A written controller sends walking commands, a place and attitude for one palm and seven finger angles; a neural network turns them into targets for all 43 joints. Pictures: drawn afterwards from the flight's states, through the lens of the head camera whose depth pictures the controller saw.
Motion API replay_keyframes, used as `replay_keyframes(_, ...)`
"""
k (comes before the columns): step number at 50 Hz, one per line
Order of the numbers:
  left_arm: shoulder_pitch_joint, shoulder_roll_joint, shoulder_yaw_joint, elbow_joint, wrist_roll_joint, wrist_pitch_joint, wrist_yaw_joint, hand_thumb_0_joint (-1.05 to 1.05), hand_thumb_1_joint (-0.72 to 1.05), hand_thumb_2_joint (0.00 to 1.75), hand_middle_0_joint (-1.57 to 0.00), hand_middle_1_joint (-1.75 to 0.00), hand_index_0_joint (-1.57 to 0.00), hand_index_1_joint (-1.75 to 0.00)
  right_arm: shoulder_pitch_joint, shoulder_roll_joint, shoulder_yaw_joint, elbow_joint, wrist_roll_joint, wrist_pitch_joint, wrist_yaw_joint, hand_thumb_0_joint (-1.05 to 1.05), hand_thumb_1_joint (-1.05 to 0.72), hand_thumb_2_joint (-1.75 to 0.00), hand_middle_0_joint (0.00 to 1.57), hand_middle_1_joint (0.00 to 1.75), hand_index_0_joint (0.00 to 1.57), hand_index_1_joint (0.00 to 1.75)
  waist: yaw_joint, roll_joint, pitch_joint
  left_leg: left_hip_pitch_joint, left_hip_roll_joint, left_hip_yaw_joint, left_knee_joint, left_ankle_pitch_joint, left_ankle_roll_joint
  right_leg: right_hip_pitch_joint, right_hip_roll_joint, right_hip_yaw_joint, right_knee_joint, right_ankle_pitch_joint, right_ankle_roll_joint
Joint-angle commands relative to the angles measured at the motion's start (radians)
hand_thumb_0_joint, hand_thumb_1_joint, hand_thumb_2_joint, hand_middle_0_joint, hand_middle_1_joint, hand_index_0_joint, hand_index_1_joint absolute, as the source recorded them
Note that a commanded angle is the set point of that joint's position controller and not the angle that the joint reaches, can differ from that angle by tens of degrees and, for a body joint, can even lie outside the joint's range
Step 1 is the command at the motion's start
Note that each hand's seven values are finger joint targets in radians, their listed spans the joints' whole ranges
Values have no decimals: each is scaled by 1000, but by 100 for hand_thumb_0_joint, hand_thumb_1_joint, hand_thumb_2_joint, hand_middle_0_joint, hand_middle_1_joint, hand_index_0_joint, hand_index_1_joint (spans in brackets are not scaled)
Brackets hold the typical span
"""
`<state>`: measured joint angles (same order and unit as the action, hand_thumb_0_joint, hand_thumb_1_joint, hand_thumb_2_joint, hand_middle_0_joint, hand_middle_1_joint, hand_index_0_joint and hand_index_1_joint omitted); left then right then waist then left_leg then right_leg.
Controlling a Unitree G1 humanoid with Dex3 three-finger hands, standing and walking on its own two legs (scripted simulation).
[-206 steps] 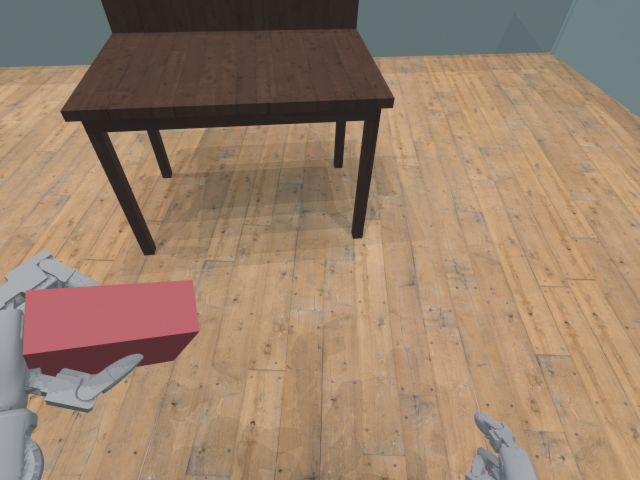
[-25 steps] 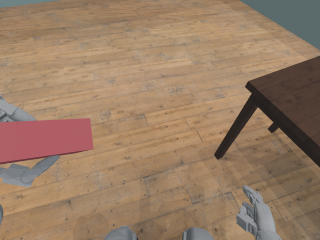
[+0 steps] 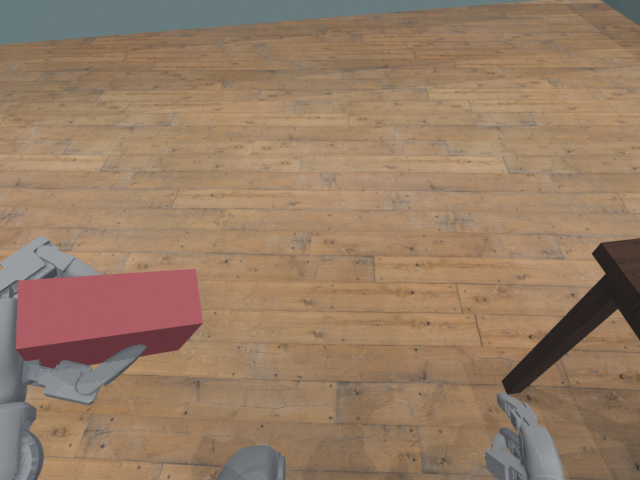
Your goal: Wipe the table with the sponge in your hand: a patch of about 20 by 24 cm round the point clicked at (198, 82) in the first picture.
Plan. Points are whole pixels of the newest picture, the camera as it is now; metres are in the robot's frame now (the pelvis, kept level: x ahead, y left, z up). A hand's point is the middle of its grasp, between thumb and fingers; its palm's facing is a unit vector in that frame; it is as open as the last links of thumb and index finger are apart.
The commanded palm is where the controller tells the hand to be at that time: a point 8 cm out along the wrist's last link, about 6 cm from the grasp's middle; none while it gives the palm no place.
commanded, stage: walk to a spot facing it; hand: left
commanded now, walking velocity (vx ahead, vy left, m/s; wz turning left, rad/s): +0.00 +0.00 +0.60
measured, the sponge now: (140, 319) +0.24 +0.18 +0.15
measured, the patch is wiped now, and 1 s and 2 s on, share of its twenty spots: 0.00 0.00 0.00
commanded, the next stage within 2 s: none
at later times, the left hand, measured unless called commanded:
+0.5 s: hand out of the picture +0.11 +0.25 +0.18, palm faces +0.61 -0.63 -0.49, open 9.3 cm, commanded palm +0.06 +0.28 +0.17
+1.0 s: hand out of the picture -0.06 +0.24 +0.18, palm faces +0.85 -0.40 -0.35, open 9.3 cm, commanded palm -0.12 +0.25 +0.17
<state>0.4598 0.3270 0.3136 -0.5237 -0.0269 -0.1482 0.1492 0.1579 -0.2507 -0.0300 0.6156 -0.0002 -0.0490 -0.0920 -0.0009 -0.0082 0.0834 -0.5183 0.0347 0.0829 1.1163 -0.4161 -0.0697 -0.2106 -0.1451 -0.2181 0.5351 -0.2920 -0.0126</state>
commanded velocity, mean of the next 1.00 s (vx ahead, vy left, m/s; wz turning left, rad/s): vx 0.11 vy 0.00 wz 0.57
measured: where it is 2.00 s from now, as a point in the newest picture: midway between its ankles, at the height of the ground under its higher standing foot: outside the picture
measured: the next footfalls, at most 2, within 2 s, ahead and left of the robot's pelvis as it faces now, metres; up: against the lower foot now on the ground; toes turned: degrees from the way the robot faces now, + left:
left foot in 0.18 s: +0.05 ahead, +0.14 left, +0.00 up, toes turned +14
right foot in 0.52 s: +0.07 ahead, -0.13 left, +0.00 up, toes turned +13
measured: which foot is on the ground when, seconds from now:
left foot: up 0.00-0.16, down 0.18-0.54, up 0.56-0.92, down 0.94-1.00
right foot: down 0.00-0.16, up 0.18-0.50, down 0.52-0.92, up 0.94-1.00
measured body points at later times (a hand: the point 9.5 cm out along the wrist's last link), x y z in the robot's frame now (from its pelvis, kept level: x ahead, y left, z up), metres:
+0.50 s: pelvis -0.01 -0.03 -0.01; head +0.02 -0.04 +0.44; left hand +0.07 +0.28 +0.21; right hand +0.21 -0.16 -0.11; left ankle +0.01 +0.13 -0.74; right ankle +0.04 -0.14 -0.73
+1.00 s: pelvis -0.09 -0.07 -0.02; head -0.09 -0.06 +0.43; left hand -0.11 +0.26 +0.20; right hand +0.20 -0.19 -0.08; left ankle -0.16 +0.03 -0.74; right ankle +0.01 -0.14 -0.70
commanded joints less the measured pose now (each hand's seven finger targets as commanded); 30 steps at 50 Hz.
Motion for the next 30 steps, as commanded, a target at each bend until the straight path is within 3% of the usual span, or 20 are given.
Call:
replay_keyframes(1,40,248,227,-257,-28,-72,48,0,10,130,-120,-160,-120,-160,-71,-17,-12,-220,-6,-30,0,0,-90,-90,20,30,20,30,37,-176,-200,37,19,79,-283,-9,4,176,-232,84,-103,712,-81)
replay_keyframes(3,70,234,230,-263,-28,-68,57,0,10,130,-120,-160,-120,-160,-56,-19,-19,-237,-7,-25,3,0,-90,-90,20,30,20,30,46,-193,-216,61,10,91,-383,-21,12,193,-245,101,-63,743,-87)
replay_keyframes(5,68,212,212,-267,-31,-67,58,0,10,130,-120,-160,-120,-160,-29,-19,-20,-241,-3,-18,7,0,-90,-90,20,30,20,30,19,-179,-250,144,-17,111,-530,58,14,191,-232,57,32,724,-57)
replay_keyframes(6,44,215,207,-286,-34,-69,59,0,10,130,-120,-160,-120,-160,-14,-28,-29,-238,-2,-15,5,0,-90,-90,20,30,20,30,-7,-140,-274,245,-45,120,-630,143,21,145,-209,35,132,717,-22)
replay_keyframes(7,23,219,199,-306,-39,-75,59,0,10,130,-120,-160,-120,-160,0,-38,-35,-237,2,-13,1,0,-90,-90,20,30,20,30,-35,-49,-302,386,-11,76,-702,297,47,50,-171,24,301,612,21)
replay_keyframes(8,10,218,186,-352,-47,-93,54,0,10,130,-120,-160,-120,-160,-14,-71,-43,-244,3,-25,4,0,-90,-90,20,30,20,30,-29,202,-298,529,200,-210,-719,754,158,-199,-39,19,508,84,88)
replay_keyframes(9,-7,237,185,-362,-38,-117,41,0,10,130,-120,-160,-120,-160,4,-90,-48,-236,6,-45,16,0,-90,-90,20,30,20,30,-8,356,-263,575,405,-517,-714,1169,289,-378,51,93,661,-420,103)
replay_keyframes(10,51,258,209,-264,-6,-115,26,0,10,130,-120,-160,-120,-160,14,-84,-41,-209,-3,-59,30,0,-90,-90,20,30,20,30,-15,274,-233,566,409,-525,-693,1168,308,-458,35,175,717,-392,97)
replay_keyframes(11,38,256,201,-299,-1,-116,19,0,10,130,-120,-160,-120,-160,7,-100,-57,-198,11,-60,41,0,-90,-90,20,30,20,30,-18,208,-248,572,368,-466,-662,1078,311,-488,29,203,706,-357,100)
replay_keyframes(12,15,249,191,-352,-1,-116,14,0,10,130,-120,-160,-120,-160,-8,-103,-61,-192,16,-67,52,0,-90,-90,20,30,20,30,-21,203,-240,522,320,-397,-674,939,288,-467,33,199,680,-284,103)
replay_keyframes(14,33,263,214,-429,-12,-115,16,0,10,130,-120,-160,-120,-160,-18,-87,-50,-187,18,-83,58,0,-90,-90,20,30,20,30,-6,267,-238,425,235,-280,-701,785,239,-358,50,165,561,-175,109)
replay_keyframes(16,82,223,194,-422,-32,-105,11,0,10,130,-120,-160,-120,-160,-13,-71,-36,-183,16,-97,62,0,-90,-90,20,30,20,30,-3,318,-227,319,193,-224,-728,695,208,-234,82,133,446,-125,114)
replay_keyframes(21,59,196,185,-253,-50,-74,-1,0,10,130,-120,-160,-120,-160,3,-67,-22,-155,14,-113,48,0,-90,-90,20,30,20,30,-7,247,-192,239,214,-312,-750,497,218,-99,129,124,232,-150,121)
replay_keyframes(24,-12,174,155,-196,-43,-54,-8,0,10,130,-120,-160,-120,-160,-20,-60,-13,-153,19,-105,43,0,-90,-90,20,30,20,30,12,197,-181,190,168,-304,-679,375,183,37,151,113,-13,-45,115)
replay_keyframes(25,-52,172,142,-177,-36,-48,-9,0,10,130,-120,-160,-120,-160,-38,-49,-4,-154,22,-101,41,0,-90,-90,20,30,20,30,22,133,-172,132,132,-284,-615,264,153,97,105,142,-147,25,96)
replay_keyframes(26,-85,217,156,-160,-17,-39,-1,0,10,130,-120,-160,-120,-160,-30,-24,4,-156,23,-93,39,0,-90,-90,20,30,20,30,17,-90,-170,10,33,-176,-437,48,89,166,-82,317,-271,82,29)
replay_keyframes(27,-126,265,180,-153,-24,-20,16,0,10,130,-120,-160,-120,-160,-50,-26,-1,-172,22,-95,29,0,-90,-90,20,30,20,30,22,-310,-159,-81,-73,-83,-110,-140,30,90,-307,579,-308,121,-76)
replay_keyframes(28,-139,227,141,-150,-41,-19,18,0,10,130,-120,-160,-120,-160,-37,-67,-27,-154,14,-103,27,0,-90,-90,20,30,20,30,11,-319,-136,-37,-52,-155,83,-96,23,-29,-328,568,-326,87,-80)
replay_keyframes(29,-98,247,175,-131,-28,-10,23,0,10,130,-120,-160,-120,-160,-66,-48,-13,-152,7,-92,26,0,-90,-90,20,30,20,30,12,-210,-130,-52,-38,-141,143,-63,13,-31,-291,510,-289,136,-90)
replay_keyframes(30,-90,208,136,-166,-28,-25,15,0,10,130,-120,-160,-120,-160,-79,-21,5,-153,5,-74,24,0,-90,-90,20,30,20,30,6,-145,-124,-50,-23,-119,200,-5,0,-28,-249,374,-265,161,-92)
